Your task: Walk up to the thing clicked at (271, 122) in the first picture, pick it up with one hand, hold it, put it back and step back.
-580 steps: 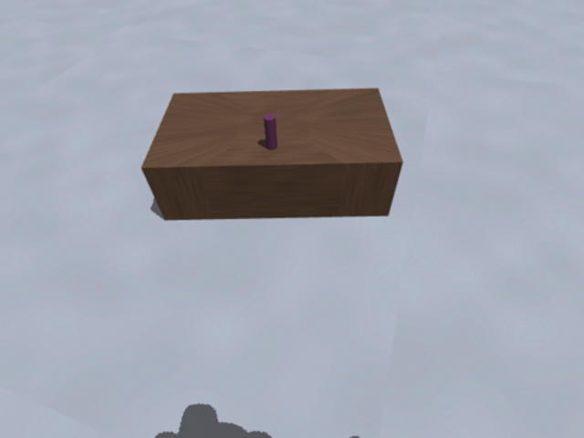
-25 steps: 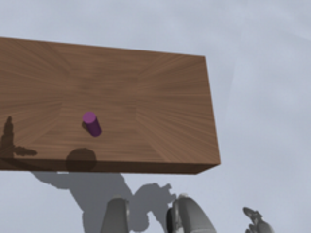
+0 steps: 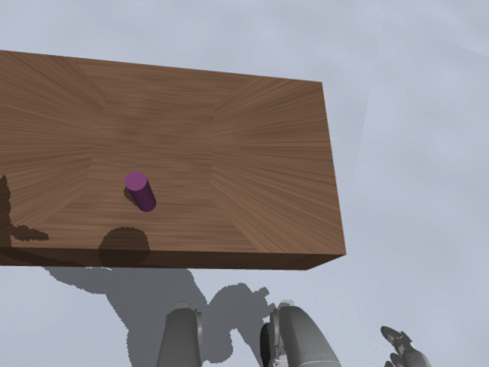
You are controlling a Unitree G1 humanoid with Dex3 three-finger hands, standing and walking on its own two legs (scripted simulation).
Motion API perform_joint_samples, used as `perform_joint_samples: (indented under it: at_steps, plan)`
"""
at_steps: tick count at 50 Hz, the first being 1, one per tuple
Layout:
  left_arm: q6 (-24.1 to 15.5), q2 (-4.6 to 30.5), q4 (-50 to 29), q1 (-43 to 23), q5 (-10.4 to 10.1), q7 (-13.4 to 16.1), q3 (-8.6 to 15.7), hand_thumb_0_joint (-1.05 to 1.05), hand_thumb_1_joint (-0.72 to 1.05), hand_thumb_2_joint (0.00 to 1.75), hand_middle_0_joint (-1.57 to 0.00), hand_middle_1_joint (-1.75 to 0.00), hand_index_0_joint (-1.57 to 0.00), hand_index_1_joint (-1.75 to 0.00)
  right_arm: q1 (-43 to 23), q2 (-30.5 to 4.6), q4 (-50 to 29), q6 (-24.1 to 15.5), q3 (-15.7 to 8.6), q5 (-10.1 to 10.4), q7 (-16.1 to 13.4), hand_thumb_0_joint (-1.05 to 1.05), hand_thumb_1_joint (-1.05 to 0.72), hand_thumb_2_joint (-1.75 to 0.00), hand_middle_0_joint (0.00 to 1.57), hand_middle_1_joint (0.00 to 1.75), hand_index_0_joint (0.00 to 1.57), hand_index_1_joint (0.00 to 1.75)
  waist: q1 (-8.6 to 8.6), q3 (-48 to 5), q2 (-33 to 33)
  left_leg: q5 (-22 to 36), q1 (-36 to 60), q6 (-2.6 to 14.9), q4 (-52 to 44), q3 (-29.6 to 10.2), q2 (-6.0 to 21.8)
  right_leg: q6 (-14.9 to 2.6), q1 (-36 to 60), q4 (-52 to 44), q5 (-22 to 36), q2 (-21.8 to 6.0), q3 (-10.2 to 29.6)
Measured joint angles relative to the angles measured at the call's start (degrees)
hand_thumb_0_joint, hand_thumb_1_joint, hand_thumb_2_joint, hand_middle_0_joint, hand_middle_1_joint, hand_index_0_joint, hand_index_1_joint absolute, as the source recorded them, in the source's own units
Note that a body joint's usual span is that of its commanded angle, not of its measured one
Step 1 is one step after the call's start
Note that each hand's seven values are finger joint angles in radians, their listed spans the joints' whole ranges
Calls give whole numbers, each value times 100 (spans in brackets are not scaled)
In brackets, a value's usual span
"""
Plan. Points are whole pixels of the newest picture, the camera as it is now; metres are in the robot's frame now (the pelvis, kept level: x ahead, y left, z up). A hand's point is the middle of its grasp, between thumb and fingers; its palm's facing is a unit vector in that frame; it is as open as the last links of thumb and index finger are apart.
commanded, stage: go down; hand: left
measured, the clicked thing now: (142, 193) +0.48 +0.22 -0.26
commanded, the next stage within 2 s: none
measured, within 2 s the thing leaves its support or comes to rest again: neither
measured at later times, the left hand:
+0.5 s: hand out of the picture +0.37 +0.41 +0.02, palm faces +0.20 -0.98 -0.07, open 17.3 cm
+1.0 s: hand out of the picture +0.38 +0.41 +0.02, palm faces +0.19 -0.98 -0.05, open 17.2 cm
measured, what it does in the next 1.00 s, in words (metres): stands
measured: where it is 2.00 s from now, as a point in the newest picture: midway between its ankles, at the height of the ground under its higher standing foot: outside the picture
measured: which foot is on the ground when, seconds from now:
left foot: down 0.00-1.00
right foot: down 0.00-1.00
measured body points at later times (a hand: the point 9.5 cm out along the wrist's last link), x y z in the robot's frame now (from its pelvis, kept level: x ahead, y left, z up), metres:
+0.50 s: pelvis -0.01 +0.00 -0.01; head +0.15 +0.06 +0.41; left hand +0.36 +0.46 +0.03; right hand +0.09 -0.27 -0.09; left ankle +0.02 +0.12 -0.63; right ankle +0.02 -0.16 -0.63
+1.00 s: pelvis +0.00 +0.00 -0.01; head +0.16 +0.07 +0.40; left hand +0.36 +0.46 +0.03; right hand +0.10 -0.27 -0.10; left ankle +0.02 +0.12 -0.63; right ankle +0.02 -0.16 -0.63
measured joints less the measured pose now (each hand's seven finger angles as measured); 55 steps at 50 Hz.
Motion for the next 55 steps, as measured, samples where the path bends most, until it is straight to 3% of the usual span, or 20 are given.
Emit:
perform_joint_samples:
  at_steps: [17,26,40,55]
  plan:
    - [-82,1,-83,-107,-47,-38,47,-1,-48,8,-6,-4,-4,-5,-109,35,-4,-3,15,-8,11,0,-90,-90,20,30,21,31,17,6,-37,11,-86,6,104,-24,-18,1,-75,102,4,-10,-11]
    - [-87,52,2,-203,-133,-118,-45,-1,-48,7,-6,-3,-4,-5,-67,6,-28,-28,42,8,-14,0,-90,-90,20,30,21,31,12,-1,-16,16,-160,13,151,-31,-19,5,-143,141,13,-8,-12]
    - [-155,181,-37,-184,-238,-191,178,-1,-45,7,-6,-3,-4,-4,-54,19,-4,-23,88,22,-37,0,-90,-90,20,30,21,31,-32,12,-29,-53,-271,9,235,-40,-8,8,-251,212,-47,6,-13]
    - [-223,-70,-237,-217,-330,-271,163,-1,-43,7,-5,-3,-3,-4,-170,39,49,-22,48,9,-31,0,-90,-90,20,30,21,31,8,-56,-25,-100,-304,2,297,-60,-31,-1,-275,279,-107,-13,-27]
